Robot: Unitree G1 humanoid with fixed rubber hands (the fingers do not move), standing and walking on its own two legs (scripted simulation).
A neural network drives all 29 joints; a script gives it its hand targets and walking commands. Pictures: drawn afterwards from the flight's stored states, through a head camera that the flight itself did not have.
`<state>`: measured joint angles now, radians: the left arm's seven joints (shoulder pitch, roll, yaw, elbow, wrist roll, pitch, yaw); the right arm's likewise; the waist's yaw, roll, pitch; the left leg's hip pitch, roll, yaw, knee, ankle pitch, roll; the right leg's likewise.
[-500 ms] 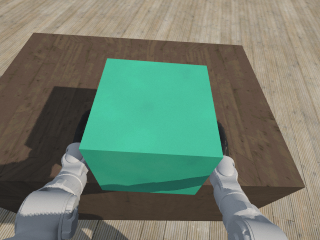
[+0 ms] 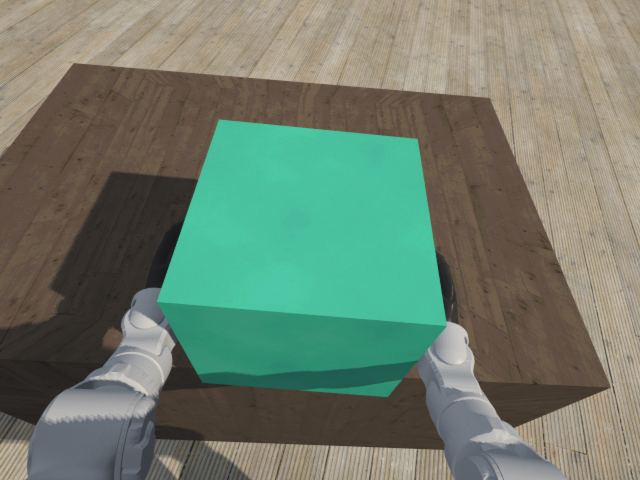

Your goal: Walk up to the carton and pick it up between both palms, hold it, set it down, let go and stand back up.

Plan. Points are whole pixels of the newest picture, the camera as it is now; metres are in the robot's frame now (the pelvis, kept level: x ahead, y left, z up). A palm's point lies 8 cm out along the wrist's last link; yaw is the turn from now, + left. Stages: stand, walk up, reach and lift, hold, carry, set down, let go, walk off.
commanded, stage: reach and lift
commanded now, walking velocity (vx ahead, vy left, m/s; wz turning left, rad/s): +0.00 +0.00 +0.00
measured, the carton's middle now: (306, 264) +0.42 +0.03 +0.00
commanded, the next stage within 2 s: none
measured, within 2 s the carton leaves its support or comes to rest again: leaves its support in 0.26 s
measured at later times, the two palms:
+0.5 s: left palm (175, 269) +0.39 +0.20 +0.03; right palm (454, 315) +0.34 -0.17 +0.01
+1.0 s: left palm (164, 243) +0.38 +0.20 +0.09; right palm (473, 290) +0.35 -0.17 +0.07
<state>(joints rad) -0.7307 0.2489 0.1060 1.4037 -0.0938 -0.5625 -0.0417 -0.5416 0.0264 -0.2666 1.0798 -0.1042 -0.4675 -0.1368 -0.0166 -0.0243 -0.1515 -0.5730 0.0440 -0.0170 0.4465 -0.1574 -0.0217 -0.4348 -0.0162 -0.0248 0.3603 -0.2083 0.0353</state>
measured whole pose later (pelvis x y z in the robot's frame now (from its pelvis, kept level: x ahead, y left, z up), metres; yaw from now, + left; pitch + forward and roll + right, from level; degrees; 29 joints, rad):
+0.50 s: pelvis -0.01 +0.00 +0.00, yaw -1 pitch +18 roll -2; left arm -0.70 0.23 0.02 1.26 -0.13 -0.53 -0.01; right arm -0.47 -0.03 -0.15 1.01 0.00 -0.51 -0.18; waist 0.00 -0.02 -0.20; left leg -0.61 0.05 -0.01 0.43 -0.13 -0.02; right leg -0.48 -0.01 -0.02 0.35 -0.18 0.03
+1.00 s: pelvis -0.01 -0.01 +0.01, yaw +0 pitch +10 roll -1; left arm -0.65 0.24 0.02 0.98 -0.13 -0.22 0.02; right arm -0.47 -0.06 -0.05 0.82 0.13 -0.24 -0.19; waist -0.01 -0.04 -0.17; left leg -0.41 0.05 -0.02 0.33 -0.10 -0.03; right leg -0.28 -0.01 -0.01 0.25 -0.15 0.03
